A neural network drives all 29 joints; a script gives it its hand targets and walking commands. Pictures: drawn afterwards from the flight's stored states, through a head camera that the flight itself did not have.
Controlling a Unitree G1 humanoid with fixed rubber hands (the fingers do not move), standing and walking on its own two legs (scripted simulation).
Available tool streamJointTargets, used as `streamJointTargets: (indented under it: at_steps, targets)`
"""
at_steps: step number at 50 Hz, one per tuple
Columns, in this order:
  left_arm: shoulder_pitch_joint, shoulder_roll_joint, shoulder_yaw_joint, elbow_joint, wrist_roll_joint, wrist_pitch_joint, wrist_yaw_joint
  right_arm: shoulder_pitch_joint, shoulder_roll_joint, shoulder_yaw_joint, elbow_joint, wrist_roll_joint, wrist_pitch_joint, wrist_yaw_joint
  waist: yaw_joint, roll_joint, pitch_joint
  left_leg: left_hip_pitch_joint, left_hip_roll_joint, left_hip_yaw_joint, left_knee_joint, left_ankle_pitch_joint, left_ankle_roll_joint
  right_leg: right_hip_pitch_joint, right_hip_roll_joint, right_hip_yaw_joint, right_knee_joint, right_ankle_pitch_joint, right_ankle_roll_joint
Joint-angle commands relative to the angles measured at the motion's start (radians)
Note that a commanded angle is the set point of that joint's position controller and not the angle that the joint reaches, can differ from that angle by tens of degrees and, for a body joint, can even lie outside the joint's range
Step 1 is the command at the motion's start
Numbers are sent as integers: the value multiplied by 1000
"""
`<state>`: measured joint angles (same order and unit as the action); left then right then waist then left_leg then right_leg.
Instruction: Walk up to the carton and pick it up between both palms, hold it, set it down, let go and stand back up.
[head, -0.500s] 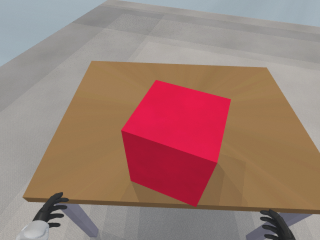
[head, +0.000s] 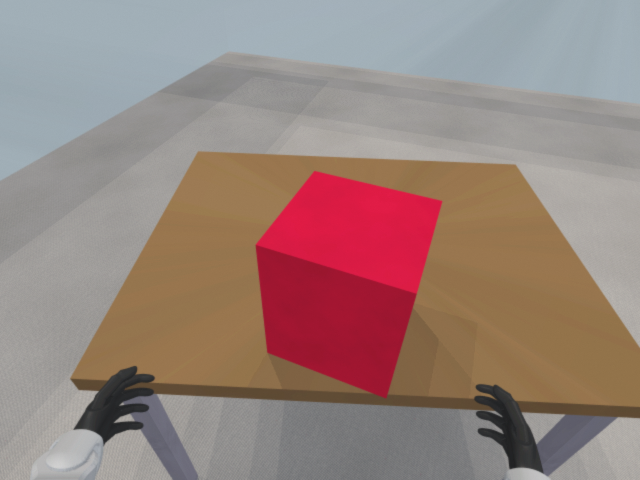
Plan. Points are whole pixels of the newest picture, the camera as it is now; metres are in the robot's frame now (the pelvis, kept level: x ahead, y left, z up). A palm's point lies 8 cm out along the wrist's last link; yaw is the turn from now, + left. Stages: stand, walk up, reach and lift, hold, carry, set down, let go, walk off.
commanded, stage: reach and lift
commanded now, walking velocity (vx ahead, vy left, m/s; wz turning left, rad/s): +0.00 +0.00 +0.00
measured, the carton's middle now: (349, 281) +0.43 -0.03 +0.01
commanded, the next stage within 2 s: none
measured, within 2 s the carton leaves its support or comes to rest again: neither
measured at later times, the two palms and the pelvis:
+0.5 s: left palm (95, 399) +0.22 +0.28 +0.02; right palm (484, 468) +0.17 -0.17 +0.00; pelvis +0.01 +0.01 +0.00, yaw +0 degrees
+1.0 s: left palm (106, 355) +0.26 +0.28 +0.05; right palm (458, 426) +0.20 -0.14 +0.02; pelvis +0.03 +0.02 +0.00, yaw +0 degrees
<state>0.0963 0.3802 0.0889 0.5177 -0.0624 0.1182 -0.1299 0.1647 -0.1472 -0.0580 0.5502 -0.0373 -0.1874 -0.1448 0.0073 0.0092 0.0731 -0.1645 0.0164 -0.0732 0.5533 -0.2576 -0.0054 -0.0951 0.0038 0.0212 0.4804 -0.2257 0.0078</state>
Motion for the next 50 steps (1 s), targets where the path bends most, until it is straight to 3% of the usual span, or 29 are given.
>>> streamJointTargets:
  at_steps: [1,3,4,5,6,7,8,10,13,17,20,22,23,24,28,30,38,40,41,45,50]
  targets:
    - [-250,298,45,-217,-55,-16,-31,43,71,131,-361,100,50,-94,-2,-214,107,360,-110,191,-9,-36,24,-431,-165,112,-365,-541,-126]
    - [-249,296,55,-289,-59,-15,-31,67,87,124,-361,110,72,-114,7,-139,91,323,-94,185,-35,-48,15,-356,-156,121,-345,-526,-120]
    - [-204,266,29,-324,-68,-13,-18,76,80,89,-354,108,74,-109,10,-28,126,230,-47,182,-136,-89,2,-235,-95,65,-290,-403,-96]
    - [-190,245,15,-371,-65,-19,-11,29,65,58,-393,108,83,-101,29,124,122,0,24,179,-274,-201,23,41,-13,11,-177,-274,-48]
    - [-122,203,1,-395,-33,-30,-9,51,33,24,-372,126,78,-95,9,250,113,-206,96,155,-379,-220,42,334,53,-39,-79,-40,-18]
    - [-50,160,-10,-385,-29,-30,-10,76,-1,-1,-346,132,51,-85,-13,250,105,-255,113,132,-379,-90,22,428,66,-41,-63,109,-25]
    - [16,142,-22,-393,-38,-36,-15,139,-6,-7,-336,136,25,-86,-23,213,45,-199,96,131,-314,87,8,423,61,-31,-68,217,-24]
    - [125,125,-13,-435,-47,-51,-29,254,42,22,-334,150,-36,-101,-28,164,-43,-1,59,132,-221,296,-32,290,51,-30,-113,284,-29]
    - [94,141,-24,-470,-63,-78,-37,217,57,16,-376,153,-88,-98,-10,196,-30,-1,53,124,-245,255,-55,280,59,-39,-118,179,-41]
    - [91,165,-39,-476,-109,-116,-59,231,124,72,-506,158,-137,-107,21,122,-16,-55,42,127,-245,148,-36,258,46,-29,-127,121,-45]
    - [85,212,-22,-467,-135,-139,-79,265,158,113,-559,155,-124,-129,37,86,14,-69,43,123,-234,54,-19,227,22,-9,-143,71,-45]
    - [72,228,-17,-487,-129,-149,-84,276,154,125,-580,162,-95,-141,43,130,32,-129,65,119,-259,-43,0,264,29,-16,-120,49,-43]
    - [80,228,-16,-464,-135,-149,-95,287,162,139,-579,167,-80,-153,33,118,46,-151,73,118,-263,-77,9,286,34,-18,-117,40,-43]
    - [78,239,2,-483,-136,-149,-101,287,180,161,-610,177,-63,-163,52,127,44,-160,71,117,-262,-86,15,294,27,-8,-119,31,-41]
    - [58,275,47,-508,-145,-158,-114,309,203,184,-638,169,-27,-206,44,103,40,-152,82,109,-235,-115,30,268,11,2,-129,24,-42]
    - [51,274,47,-538,-151,-161,-113,301,213,195,-671,170,-22,-225,43,129,39,-171,90,103,-229,-129,31,271,15,-4,-124,31,-48]
    - [6,277,42,-538,-175,-142,-112,256,222,201,-700,162,-6,-265,36,107,27,-111,84,82,-188,-57,13,195,-3,7,-143,54,-61]
    - [32,246,28,-581,-164,-131,-101,276,221,200,-712,169,-15,-268,32,133,22,-70,79,85,-185,22,-2,190,5,4,-145,95,-60]
    - [38,245,28,-601,-178,-130,-96,275,218,202,-723,170,-17,-263,44,117,24,-39,76,82,-177,75,-12,169,2,8,-149,116,-63]
    - [46,230,12,-645,-186,-122,-87,275,195,192,-733,168,-28,-252,34,125,-9,67,59,79,-143,260,-54,99,0,9,-166,167,-69]
    - [-1,234,-9,-631,-181,-70,-95,236,161,174,-729,178,-14,-255,11,129,-4,98,53,85,-139,314,-61,103,4,3,-181,226,-59]
